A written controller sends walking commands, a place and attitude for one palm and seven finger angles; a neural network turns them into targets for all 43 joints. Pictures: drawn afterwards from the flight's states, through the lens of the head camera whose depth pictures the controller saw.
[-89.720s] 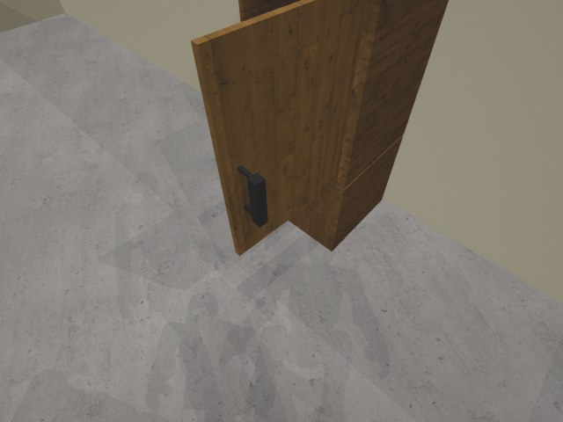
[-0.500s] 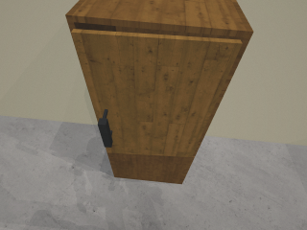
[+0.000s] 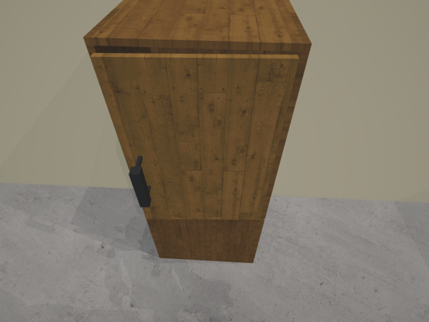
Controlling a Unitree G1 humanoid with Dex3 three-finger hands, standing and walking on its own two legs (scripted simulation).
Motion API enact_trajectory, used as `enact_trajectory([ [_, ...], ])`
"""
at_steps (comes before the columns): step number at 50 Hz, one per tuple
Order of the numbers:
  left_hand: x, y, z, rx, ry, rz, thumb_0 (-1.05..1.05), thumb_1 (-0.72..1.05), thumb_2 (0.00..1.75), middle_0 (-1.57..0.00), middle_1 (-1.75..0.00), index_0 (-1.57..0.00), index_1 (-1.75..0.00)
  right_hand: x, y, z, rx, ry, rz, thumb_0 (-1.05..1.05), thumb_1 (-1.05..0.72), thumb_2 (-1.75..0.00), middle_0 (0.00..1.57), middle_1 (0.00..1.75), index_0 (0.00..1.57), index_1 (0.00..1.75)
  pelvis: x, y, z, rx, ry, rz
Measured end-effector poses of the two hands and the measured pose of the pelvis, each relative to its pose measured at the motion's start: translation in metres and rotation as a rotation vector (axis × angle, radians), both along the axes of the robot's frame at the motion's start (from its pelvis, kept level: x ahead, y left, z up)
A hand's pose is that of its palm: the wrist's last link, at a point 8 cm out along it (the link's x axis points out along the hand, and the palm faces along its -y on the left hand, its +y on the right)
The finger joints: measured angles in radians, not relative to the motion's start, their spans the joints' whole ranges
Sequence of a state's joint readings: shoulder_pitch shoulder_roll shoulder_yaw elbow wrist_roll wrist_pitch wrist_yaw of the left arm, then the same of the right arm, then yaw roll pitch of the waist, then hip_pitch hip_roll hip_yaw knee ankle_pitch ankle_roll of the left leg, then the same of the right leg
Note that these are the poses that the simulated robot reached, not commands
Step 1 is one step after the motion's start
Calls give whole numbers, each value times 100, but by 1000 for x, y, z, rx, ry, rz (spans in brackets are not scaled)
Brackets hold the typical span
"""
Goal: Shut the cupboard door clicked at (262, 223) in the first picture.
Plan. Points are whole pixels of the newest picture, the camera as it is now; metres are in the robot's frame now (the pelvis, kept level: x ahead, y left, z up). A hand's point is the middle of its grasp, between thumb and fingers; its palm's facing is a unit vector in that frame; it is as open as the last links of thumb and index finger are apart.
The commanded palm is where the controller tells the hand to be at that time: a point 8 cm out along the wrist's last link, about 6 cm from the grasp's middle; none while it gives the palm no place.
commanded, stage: come to a stop and stand still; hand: left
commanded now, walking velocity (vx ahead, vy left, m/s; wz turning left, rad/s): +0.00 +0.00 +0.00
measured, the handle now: (142, 181) +0.49 +0.24 -0.09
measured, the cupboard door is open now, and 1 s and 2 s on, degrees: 3 3 3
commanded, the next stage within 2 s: look again from close up in 0.20 s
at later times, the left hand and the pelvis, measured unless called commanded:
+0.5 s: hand out of the picture +0.01 +0.17 -0.17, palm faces -0.02 -0.98 -0.18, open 7.4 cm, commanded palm none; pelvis +0.02 +0.00 +0.01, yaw -1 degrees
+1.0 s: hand out of the picture +0.15 +0.21 -0.12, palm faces +0.16 -0.96 -0.23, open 7.3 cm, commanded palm +0.15 +0.23 -0.06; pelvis +0.05 +0.00 +0.01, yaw -1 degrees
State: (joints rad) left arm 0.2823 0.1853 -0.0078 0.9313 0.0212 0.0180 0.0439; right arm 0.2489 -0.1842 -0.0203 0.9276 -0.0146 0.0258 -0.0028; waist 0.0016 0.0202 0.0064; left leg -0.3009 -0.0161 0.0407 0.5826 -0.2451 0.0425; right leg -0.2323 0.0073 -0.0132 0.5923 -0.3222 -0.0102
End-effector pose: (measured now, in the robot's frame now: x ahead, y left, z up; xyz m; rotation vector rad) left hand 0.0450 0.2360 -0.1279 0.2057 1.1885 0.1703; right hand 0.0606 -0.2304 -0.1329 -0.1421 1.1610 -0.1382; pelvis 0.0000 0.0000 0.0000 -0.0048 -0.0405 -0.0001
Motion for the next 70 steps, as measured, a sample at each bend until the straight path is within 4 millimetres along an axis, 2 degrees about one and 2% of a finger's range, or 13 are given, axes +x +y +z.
enact_trajectory([
  [12,-30,-7,-3,-37,114,-15,1,91,89,-20,-30,-20,-30,-78,-3,1,-12,209,-49,0,-91,-90,20,30,20,30,-5,-2,8,2,36,-7],
  [17,-40,-9,-7,-51,172,-4,1,91,89,-20,-30,-20,-30,-89,1,3,-13,268,-60,0,-91,-90,20,30,19,30,2,-1,10,3,43,-8],
  [21,-42,-11,-8,-60,204,4,1,91,89,-20,-30,-20,-30,-84,6,4,-6,283,-58,0,-91,-90,20,30,19,30,9,0,11,4,47,-9],
  [29,-29,-16,-9,-72,221,6,1,91,89,-20,-30,-20,-30,-45,14,2,5,233,-43,0,-91,-90,20,30,20,30,24,2,12,6,46,-18],
  [35,-9,-15,-9,-74,200,0,1,91,89,-20,-30,-20,-30,-14,8,3,-17,186,-36,1,-92,-90,20,30,20,30,34,4,12,8,43,-24],
  [47,29,1,-6,-31,145,-14,1,91,89,-20,-30,-20,-30,27,3,7,-36,124,-18,0,-91,-90,20,30,20,30,51,6,12,5,47,-25],
  [49,62,13,14,-11,-64,80,1,91,89,-21,-30,-20,-30,36,-1,12,-66,9,-22,0,-90,-90,20,30,20,30,48,6,8,6,40,-15],
  [53,140,10,98,16,-661,66,2,92,89,-22,-31,-22,-32,67,-9,22,-66,-285,1,0,-90,-90,20,30,20,30,46,3,-4,36,66,25],
  [55,165,3,122,-21,-902,40,1,92,89,-23,-33,-23,-34,85,-15,20,-56,-385,32,0,-90,-90,20,30,20,30,43,0,-17,47,113,34],
  [57,175,-5,129,-85,-1074,-3,1,92,89,-26,-36,-25,-36,104,-22,16,-55,-455,51,0,-90,-90,20,30,20,30,38,-3,-30,41,163,21],
  [60,167,-17,115,-159,-1218,-121,1,92,89,-30,-40,-29,-41,131,-31,12,-71,-549,72,1,-90,-90,21,30,20,30,29,-11,-55,47,237,-12],
  [66,112,-7,49,-164,-1068,-52,1,91,89,-40,-51,-40,-52,171,-36,0,-109,-668,133,1,-90,-90,20,30,20,30,14,-20,-96,26,303,-4],
  [70,92,4,52,-76,-1110,-5,2,91,90,-47,-59,-47,-59,181,-24,-15,-106,-677,186,1,-90,-90,20,30,19,30,8,-21,-110,-6,325,13],
])
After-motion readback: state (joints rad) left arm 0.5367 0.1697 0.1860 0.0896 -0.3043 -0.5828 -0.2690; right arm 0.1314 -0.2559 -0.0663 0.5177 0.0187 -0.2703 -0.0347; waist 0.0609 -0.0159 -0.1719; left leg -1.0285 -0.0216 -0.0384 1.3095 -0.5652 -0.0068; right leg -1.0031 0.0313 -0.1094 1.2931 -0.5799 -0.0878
